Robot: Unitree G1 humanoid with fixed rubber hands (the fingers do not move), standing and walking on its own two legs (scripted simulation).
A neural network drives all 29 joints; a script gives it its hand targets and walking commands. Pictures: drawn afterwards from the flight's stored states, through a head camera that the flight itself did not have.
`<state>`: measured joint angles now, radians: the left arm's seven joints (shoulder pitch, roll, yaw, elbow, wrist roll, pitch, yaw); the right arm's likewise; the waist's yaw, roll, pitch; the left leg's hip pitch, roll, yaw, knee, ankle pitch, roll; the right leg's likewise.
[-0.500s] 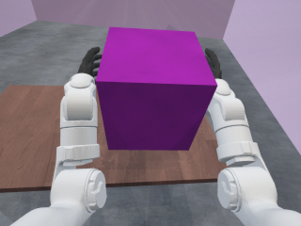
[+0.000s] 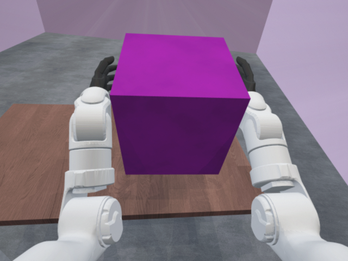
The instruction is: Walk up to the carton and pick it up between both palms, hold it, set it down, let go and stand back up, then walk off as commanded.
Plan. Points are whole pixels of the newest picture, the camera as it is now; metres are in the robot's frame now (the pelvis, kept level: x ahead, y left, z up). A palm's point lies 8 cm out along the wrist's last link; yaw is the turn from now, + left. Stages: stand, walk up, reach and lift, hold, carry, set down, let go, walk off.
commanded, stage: hold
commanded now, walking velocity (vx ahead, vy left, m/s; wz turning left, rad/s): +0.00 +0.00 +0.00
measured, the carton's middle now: (174, 106) +0.36 +0.01 +0.22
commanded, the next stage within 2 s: none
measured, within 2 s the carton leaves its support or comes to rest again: neither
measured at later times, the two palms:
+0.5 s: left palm (101, 94) +0.35 +0.16 +0.25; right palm (242, 96) +0.37 -0.14 +0.25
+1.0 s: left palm (100, 95) +0.35 +0.16 +0.25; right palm (242, 96) +0.37 -0.14 +0.26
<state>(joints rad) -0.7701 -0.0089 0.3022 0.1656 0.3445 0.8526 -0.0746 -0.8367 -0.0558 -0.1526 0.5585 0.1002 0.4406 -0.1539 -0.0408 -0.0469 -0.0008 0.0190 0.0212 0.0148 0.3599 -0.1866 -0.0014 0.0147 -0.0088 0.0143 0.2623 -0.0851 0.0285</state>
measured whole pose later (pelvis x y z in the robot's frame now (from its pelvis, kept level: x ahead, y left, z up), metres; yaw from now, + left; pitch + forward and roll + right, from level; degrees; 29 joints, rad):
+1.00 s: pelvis +0.00 +0.00 +0.00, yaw +0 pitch -11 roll -1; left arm -0.76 -0.01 0.30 0.17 0.36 0.85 -0.09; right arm -0.84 -0.05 -0.15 0.56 0.10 0.44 -0.16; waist -0.04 -0.05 0.02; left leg 0.02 0.02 0.01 0.36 -0.19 0.00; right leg 0.01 -0.01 0.01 0.26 -0.08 0.03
